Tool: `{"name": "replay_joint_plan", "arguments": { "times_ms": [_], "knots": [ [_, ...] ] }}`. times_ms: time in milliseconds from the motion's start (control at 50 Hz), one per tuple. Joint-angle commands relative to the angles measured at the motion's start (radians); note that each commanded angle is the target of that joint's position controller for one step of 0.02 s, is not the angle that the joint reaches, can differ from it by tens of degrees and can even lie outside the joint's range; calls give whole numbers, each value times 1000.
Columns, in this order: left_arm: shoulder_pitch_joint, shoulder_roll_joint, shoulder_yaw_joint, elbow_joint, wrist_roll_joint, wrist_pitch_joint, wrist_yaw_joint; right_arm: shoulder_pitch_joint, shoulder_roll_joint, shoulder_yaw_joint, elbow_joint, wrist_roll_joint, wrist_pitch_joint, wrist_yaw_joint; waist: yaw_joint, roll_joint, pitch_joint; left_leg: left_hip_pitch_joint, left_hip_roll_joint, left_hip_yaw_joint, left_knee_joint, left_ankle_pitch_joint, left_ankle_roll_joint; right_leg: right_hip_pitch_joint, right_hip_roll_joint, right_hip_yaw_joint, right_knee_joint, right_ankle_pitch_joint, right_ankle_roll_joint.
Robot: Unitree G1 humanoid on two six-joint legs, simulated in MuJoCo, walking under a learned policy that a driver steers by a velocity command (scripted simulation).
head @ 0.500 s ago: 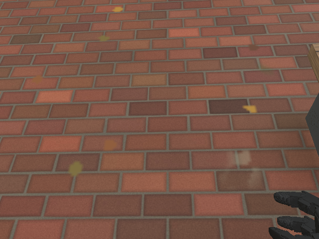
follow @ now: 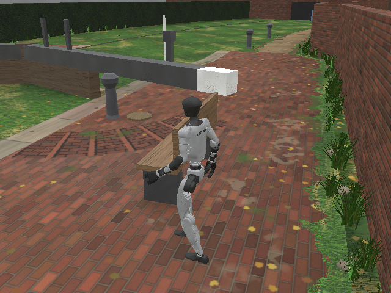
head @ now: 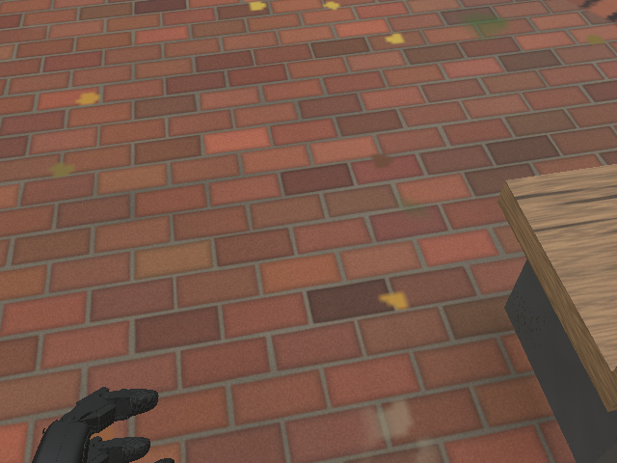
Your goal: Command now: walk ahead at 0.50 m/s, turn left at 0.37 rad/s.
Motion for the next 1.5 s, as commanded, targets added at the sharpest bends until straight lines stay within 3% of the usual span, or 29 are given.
{"name": "replay_joint_plan", "arguments": {
  "times_ms": [20, 40, 60, 140, 260, 400, 440, 480, 500, 520, 540, 560, 580, 660, 800, 860, 940, 960, 1000, 1040, 1120, 1180, 1280, 1300, 1320, 1340, 1360, 1420, 1500],
  "knots": [
    [381, 292, 108, 13, 40, 6, 29, -17, 9, 20, -124, -12, -25, -7, 221, -205, -293, -547, -8, 19, 562, -73, 20, 758, -355, 460, -78, -229, -182],
    [400, 254, 101, 32, 34, 11, 17, 0, -52, 8, -135, 18, -28, -11, 219, -270, -297, -690, 3, -31, 752, -196, 13, 732, -402, 683, -171, -395, -243],
    [355, 183, 82, 34, 20, 12, 15, -50, -116, -12, -133, 29, -20, -13, 215, -178, -185, -745, 53, -50, 829, -117, 12, 655, -368, 559, -179, -416, -217],
    [203, 88, 57, 45, 29, -1, 9, -139, -82, -19, -159, 6, 14, 0, 136, -121, -34, -640, 133, -22, 730, 74, 3, 372, -243, 190, -254, -52, -183],
    [216, 161, 87, 99, 17, -15, 22, -255, -21, 4, -211, -9, 29, 16, 140, -47, 21, -641, 140, 6, 491, 284, -17, 343, -247, -17, -336, 74, -191],
    [272, 222, 108, 163, -13, 19, 32, -431, -34, 3, -280, -4, 20, 53, 173, -35, 55, -582, 98, 99, 231, 321, 49, 466, -265, -175, -257, 237, -127],
    [260, 249, 117, 154, -18, 33, 37, -393, -75, -16, -286, -10, 30, 55, 137, -71, 19, -472, 40, 156, 211, 241, 91, 490, -252, -218, -130, 549, -100],
    [258, 248, 115, 141, -27, 41, 45, -143, -159, -66, -231, -27, 40, 39, -6, -33, -113, -108, -50, 183, 117, 344, 152, 384, -190, -263, 244, 693, -45],
    [292, 162, 87, 114, 16, 36, 42, -55, -248, -90, -211, -14, 52, 12, -4, 143, -209, 190, 119, -62, 134, 659, 211, 101, -108, -259, 585, 92, 22],
    [406, 81, 52, 72, 38, 18, 31, -124, -339, -89, -262, -37, 40, 13, 110, 322, -394, 426, 390, -635, 37, 715, 437, -213, 85, -92, 920, -626, 79],
    [307, 192, 72, 85, 8, 8, 24, -116, -254, -72, -280, -27, 32, 25, 21, 136, -462, 399, 379, -609, -23, 683, 419, -240, 35, 65, 975, -584, 68],
    [232, 202, 74, 57, -15, 8, 26, -162, -210, -58, -269, -21, 23, 28, 38, 104, -307, 278, 339, -453, -27, 711, 379, -290, 4, 44, 934, -499, 56],
    [216, 187, 71, 68, 0, 10, 39, -202, -173, -51, -261, -7, 20, 25, 74, 20, -198, 140, 275, -344, -29, 726, 328, -287, -36, 30, 858, -425, 56],
    [246, 165, 70, 81, 26, 51, 59, -283, -155, -46, -263, -35, 27, 3, 154, 63, -152, -149, 204, -220, -79, 883, 300, -124, -48, 24, 715, -308, 80],
    [151, 111, 48, 73, 19, 71, 53, -271, -131, -32, -221, -21, 60, -42, 122, 102, -181, -136, 159, -164, -60, 734, 231, -117, -24, 27, 416, -74, 111],
    [107, 92, 39, 71, 13, 66, 38, -261, -80, -5, -184, -44, 55, -37, 97, 116, -160, -149, 172, -146, -73, 671, 219, -8, -44, 29, 269, -13, 93],
    [95, 117, 50, 63, 12, 58, 28, -265, -85, 5, -136, -49, 42, -17, 101, 122, -99, -126, 199, -160, -21, 650, 212, 89, -16, 0, 90, -82, 33],
    [94, 134, 55, 56, 15, 58, 25, -256, -97, 1, -127, -37, 41, -16, 108, 112, -79, -125, 179, -150, 1, 593, 186, 124, -9, -6, -7, 22, 12],
    [66, 232, 77, 28, 21, 65, 31, -145, -117, -8, -115, -54, 31, -23, 33, -25, -109, -158, 65, -88, 79, 384, 108, 227, -97, 117, 36, 471, -56],
    [121, 190, 82, 38, -1, 86, 27, -188, -102, -6, -122, -53, 38, -37, 83, -121, -146, -220, -25, 36, 171, 189, 38, 267, -132, 215, 16, 368, -143],
    [183, 190, 86, 40, 13, 87, 32, -293, -59, -12, -177, -35, 81, -44, 133, -218, -130, -383, -62, 13, 399, -194, 9, 300, -265, 485, -87, 323, -267],
    [138, 215, 105, 28, -4, 93, 48, -281, -62, -18, -175, -23, 79, -41, 120, -135, -160, -411, -27, -24, 412, -168, -20, 319, -217, 427, -78, 302, -211],
    [59, 190, 112, -4, -24, 158, 61, -174, -38, -26, -132, -20, 64, -12, 70, -144, -163, -111, -55, 62, -3, 168, -14, 133, -75, 332, -46, 13, -111],
    [88, 154, 102, -6, -19, 158, 59, -152, -102, -45, -134, -32, 69, -18, 82, -42, -141, -26, 76, -57, -80, 151, 37, 8, -11, 276, 51, -195, -54],
    [106, 101, 89, -29, -11, 148, 57, -185, -216, -69, -152, -61, 78, -24, 113, 274, -83, -43, 326, -372, -188, 181, 181, -190, 155, 104, 276, -463, 8],
    [115, 177, 112, -22, 6, 130, 58, -217, -184, -57, -181, -94, 65, -25, 104, 243, -73, -129, 437, -463, -197, 244, 284, -186, 91, 135, 521, -542, 36],
    [142, 213, 129, 5, -2, 129, 56, -286, -130, -39, -199, -88, 54, -33, 139, 147, -46, -152, 397, -371, -179, 283, 272, -182, 75, 146, 630, -486, 39],
    [197, 167, 125, 58, -3, 151, 67, -340, -85, -23, -202, -42, 40, -51, 146, 110, -17, -86, 275, -143, -131, 420, 191, -226, 56, 114, 744, -332, 81],
    [113, 131, 107, 3, -19, 151, 58, -242, -91, -27, -178, -47, 58, -67, 82, 138, -37, 50, 274, -45, -119, 562, 225, -266, 35, 51, 660, -283, 128]
  ]
}}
